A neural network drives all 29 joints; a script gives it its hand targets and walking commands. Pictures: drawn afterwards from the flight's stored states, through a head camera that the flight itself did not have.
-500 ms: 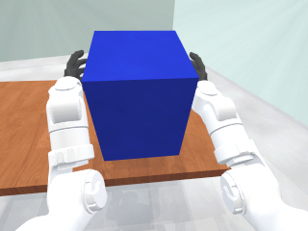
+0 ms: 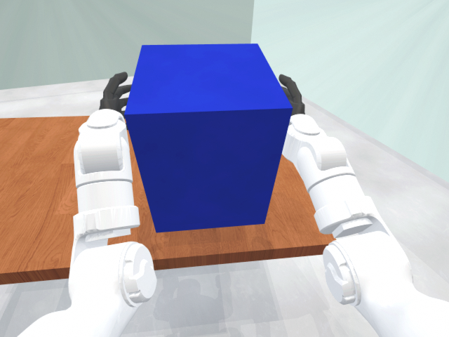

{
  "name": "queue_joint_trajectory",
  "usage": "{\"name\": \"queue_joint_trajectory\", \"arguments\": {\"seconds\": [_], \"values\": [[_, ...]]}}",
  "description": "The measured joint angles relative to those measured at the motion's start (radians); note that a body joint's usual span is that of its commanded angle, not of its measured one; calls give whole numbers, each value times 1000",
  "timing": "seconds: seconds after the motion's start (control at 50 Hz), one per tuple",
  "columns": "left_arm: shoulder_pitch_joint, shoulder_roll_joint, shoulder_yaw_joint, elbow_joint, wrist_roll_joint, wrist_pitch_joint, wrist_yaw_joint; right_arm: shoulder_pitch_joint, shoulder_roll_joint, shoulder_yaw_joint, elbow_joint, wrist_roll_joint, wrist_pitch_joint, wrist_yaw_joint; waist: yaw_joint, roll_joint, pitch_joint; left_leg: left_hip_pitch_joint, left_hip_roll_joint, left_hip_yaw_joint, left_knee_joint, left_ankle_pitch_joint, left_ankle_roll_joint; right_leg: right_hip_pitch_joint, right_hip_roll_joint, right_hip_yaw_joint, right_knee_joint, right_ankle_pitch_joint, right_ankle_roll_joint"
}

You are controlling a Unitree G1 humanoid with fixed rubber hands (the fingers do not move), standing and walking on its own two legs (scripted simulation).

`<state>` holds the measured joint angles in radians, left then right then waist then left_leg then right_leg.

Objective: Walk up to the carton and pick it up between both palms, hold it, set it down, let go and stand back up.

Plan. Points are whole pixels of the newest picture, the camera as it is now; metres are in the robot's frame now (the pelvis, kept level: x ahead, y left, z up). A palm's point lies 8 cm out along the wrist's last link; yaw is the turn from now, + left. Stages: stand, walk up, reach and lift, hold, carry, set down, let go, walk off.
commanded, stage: hold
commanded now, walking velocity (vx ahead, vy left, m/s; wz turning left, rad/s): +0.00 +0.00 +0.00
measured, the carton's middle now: (206, 139) +0.39 +0.01 +0.23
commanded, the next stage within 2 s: none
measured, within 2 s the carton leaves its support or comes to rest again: neither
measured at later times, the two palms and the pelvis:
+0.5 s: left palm (111, 118) +0.37 +0.16 +0.28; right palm (291, 118) +0.37 -0.13 +0.27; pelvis +0.00 +0.00 +0.00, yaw +0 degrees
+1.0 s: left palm (114, 120) +0.37 +0.16 +0.28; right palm (293, 121) +0.37 -0.14 +0.27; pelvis +0.01 -0.01 +0.00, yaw +0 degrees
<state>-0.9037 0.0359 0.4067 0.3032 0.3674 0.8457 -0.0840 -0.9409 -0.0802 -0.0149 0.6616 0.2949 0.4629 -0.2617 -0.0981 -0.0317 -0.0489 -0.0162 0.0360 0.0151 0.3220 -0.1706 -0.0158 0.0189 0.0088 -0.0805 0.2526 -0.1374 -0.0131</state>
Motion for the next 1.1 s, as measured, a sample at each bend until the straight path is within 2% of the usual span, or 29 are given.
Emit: {"name": "queue_joint_trajectory", "arguments": {"seconds": [0.36,0.64,0.94,1.1], "values": [[12,-2,2,-10,-6,6,-2,5,-12,28,-13,31,15,-17,-8,-1,1,14,2,-8,5,-9,-3,22,3,-7,-6,-6,0],[6,-6,5,-36,17,22,-15,4,4,-3,-27,5,25,-6,8,0,-2,23,0,-5,-7,-6,-4,22,1,-4,1,-12,-3],[48,-15,2,-97,25,29,-40,44,6,24,-85,15,33,-22,-7,-6,16,43,5,-14,-3,-14,-10,45,6,-12,2,-22,-7],[37,-14,5,-95,33,32,-45,41,9,16,-82,10,31,-20,0,-2,16,40,5,-6,-7,-9,-8,35,6,-4,7,-19,-7]]}}
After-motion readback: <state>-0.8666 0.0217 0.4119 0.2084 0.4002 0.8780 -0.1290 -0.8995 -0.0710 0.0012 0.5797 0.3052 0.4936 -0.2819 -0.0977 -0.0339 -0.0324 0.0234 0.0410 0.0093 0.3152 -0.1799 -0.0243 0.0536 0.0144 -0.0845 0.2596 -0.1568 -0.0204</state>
